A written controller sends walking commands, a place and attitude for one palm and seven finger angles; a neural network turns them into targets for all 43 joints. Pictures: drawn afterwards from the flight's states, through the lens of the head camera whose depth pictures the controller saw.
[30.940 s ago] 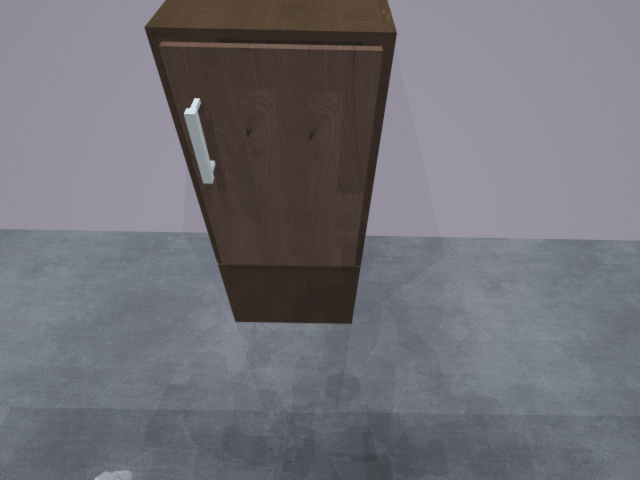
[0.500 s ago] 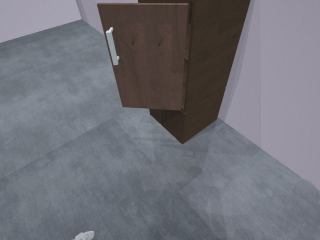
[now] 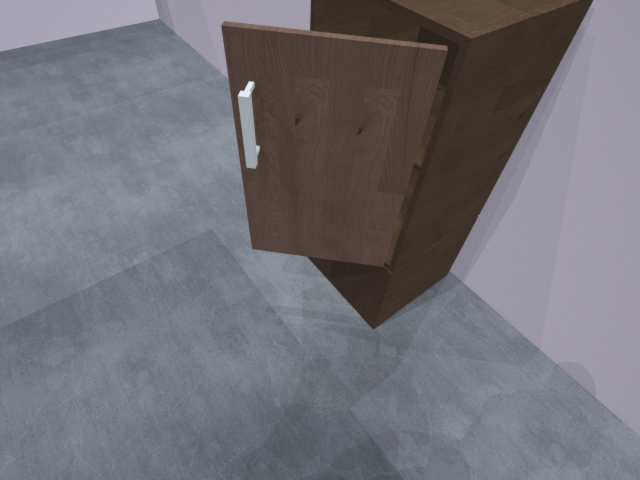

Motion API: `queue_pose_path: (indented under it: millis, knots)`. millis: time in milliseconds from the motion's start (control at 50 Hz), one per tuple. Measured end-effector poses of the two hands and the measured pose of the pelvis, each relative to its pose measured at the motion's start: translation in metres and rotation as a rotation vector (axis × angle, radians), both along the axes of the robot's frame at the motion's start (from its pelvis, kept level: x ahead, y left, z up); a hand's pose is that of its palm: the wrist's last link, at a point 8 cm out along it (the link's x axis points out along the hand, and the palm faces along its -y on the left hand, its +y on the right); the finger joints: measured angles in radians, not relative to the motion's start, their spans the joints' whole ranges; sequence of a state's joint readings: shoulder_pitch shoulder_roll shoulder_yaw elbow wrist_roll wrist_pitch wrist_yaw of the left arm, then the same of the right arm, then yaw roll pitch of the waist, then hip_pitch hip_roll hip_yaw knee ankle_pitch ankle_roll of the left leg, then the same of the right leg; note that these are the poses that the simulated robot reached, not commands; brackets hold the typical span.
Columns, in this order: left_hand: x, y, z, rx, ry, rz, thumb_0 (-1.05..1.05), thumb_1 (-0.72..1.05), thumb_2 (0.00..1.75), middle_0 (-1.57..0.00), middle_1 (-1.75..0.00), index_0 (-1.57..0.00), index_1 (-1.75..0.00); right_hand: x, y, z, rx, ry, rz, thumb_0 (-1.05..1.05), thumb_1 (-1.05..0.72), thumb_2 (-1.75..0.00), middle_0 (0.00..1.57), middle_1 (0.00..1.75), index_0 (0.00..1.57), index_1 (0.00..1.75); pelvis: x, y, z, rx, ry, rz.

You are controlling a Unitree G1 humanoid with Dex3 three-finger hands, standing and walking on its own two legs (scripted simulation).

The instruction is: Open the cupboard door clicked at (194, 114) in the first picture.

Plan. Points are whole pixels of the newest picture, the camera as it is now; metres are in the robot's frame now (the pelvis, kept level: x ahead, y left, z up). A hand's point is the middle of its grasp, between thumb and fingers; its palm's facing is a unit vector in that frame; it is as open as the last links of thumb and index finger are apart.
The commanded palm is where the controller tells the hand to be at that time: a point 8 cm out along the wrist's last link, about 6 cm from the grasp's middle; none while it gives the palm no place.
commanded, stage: take the last steps up to it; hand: left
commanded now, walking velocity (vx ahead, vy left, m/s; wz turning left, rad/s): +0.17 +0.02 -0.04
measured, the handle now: (251, 126) +0.70 +0.20 +0.03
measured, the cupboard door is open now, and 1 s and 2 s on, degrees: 45 45 45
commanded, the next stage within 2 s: come to a stop and stand still in 0.04 s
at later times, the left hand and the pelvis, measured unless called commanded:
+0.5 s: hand (203, 438) +0.20 +0.19 -0.17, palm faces +0.03 -0.98 -0.18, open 7.3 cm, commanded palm none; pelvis +0.10 +0.01 +0.00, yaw +0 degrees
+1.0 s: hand out of the picture +0.10 +0.22 -0.16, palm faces +0.07 -0.96 -0.25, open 7.3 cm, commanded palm none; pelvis +0.06 +0.02 +0.00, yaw +1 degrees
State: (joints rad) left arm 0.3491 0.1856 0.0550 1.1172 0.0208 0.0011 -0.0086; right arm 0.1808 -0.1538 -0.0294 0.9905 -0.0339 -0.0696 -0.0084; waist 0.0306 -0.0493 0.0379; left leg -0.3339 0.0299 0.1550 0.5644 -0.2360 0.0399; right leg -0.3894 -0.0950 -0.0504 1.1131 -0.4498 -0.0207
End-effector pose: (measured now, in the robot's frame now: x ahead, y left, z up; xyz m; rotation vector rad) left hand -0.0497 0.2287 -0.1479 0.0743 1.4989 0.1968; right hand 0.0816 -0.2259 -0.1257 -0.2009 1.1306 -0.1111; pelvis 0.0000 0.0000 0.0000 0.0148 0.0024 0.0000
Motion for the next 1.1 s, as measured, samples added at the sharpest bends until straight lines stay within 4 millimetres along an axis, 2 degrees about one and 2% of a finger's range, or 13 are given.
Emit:
queue_pose_path:
  millis: [140,220,300,380,440,500,620,700,800,920,1000,1100]
  knots:
    - [0.130,0.010,0.020,0.035,-0.223,-0.074,0.01,0.93,0.90,-0.20,-0.30,-0.20,-0.30,-0.012,0.002,-0.003,0.008,0.134,-0.067,-0.01,-0.94,-0.89,0.20,0.30,0.20,0.30,0.044,0.007,0.011,0.004,-0.003,-0.009]
    - [0.190,0.010,0.022,0.068,-0.316,-0.119,0.00,0.94,0.90,-0.20,-0.30,-0.20,-0.30,-0.019,0.001,-0.018,0.037,0.226,-0.103,-0.01,-0.93,-0.89,0.20,0.30,0.20,0.30,0.073,0.000,0.003,0.029,-0.014,-0.009]
    - [0.224,0.001,0.024,0.069,-0.315,-0.149,0.00,0.93,0.90,-0.20,-0.30,-0.20,-0.30,-0.015,0.004,-0.023,0.059,0.294,-0.143,0.00,-0.92,-0.89,0.19,0.29,0.20,0.30,0.095,-0.002,0.003,0.004,-0.007,0.000]
    - [0.242,-0.003,0.020,0.049,-0.311,-0.139,0.00,0.92,0.90,-0.20,-0.30,-0.20,-0.30,-0.007,0.010,-0.017,0.053,0.325,-0.160,0.00,-0.92,-0.89,0.19,0.29,0.20,0.30,0.107,0.000,0.005,-0.008,0.009,0.012]
    - [0.244,0.000,0.015,0.034,-0.303,-0.120,0.00,0.91,0.90,-0.20,-0.30,-0.20,-0.30,0.002,0.013,-0.013,0.031,0.324,-0.158,0.00,-0.92,-0.89,0.20,0.29,0.20,0.30,0.107,0.006,0.005,-0.008,0.011,0.011]
    - [0.237,0.008,0.009,0.023,-0.279,-0.107,0.00,0.91,0.90,-0.20,-0.30,-0.20,-0.30,0.013,0.014,-0.010,0.003,0.293,-0.153,0.00,-0.91,-0.89,0.20,0.29,0.20,0.30,0.104,0.014,0.004,-0.016,0.014,0.006]
    - [0.213,0.024,0.006,0.040,-0.211,-0.080,0.00,0.91,0.90,-0.20,-0.30,-0.20,-0.30,0.030,0.016,-0.003,-0.033,0.230,-0.113,0.00,-0.91,-0.89,0.20,0.29,0.20,0.30,0.097,0.017,0.005,-0.022,0.008,0.011]
    - [0.198,0.026,0.011,0.059,-0.204,-0.084,0.00,0.91,0.90,-0.20,-0.30,-0.20,-0.30,0.040,0.012,-0.005,-0.020,0.208,-0.080,0.00,-0.91,-0.89,0.20,0.30,0.20,0.30,0.096,0.014,0.005,-0.027,0.009,0.016]
    - [0.175,0.028,0.010,0.102,-0.223,-0.089,0.00,0.91,0.90,-0.20,-0.30,-0.20,-0.30,0.064,0.000,-0.012,-0.017,0.090,-0.078,0.00,-0.91,-0.89,0.20,0.30,0.20,0.30,0.090,0.011,-0.005,-0.023,0.009,0.035]
    - [0.153,0.032,0.014,0.104,-0.252,-0.070,0.00,0.91,0.90,-0.20,-0.30,-0.20,-0.30,0.086,0.000,0.000,-0.023,-0.029,-0.033,0.00,-0.91,-0.89,0.20,0.29,0.20,0.30,0.074,0.015,-0.003,-0.012,-0.019,0.033]
    - [0.142,0.036,0.019,0.107,-0.281,-0.078,0.00,0.91,0.90,-0.20,-0.30,-0.20,-0.30,0.087,-0.002,0.009,-0.031,-0.083,-0.006,0.00,-0.91,-0.89,0.20,0.30,0.20,0.30,0.059,0.016,-0.001,-0.019,-0.037,0.025]
    - [0.130,0.045,0.025,0.116,-0.302,-0.096,0.00,0.91,0.90,-0.20,-0.30,-0.20,-0.30,0.072,-0.010,0.018,-0.048,-0.097,0.009,0.00,-0.91,-0.89,0.20,0.30,0.20,0.30,0.042,0.016,0.004,-0.020,-0.048,0.025]
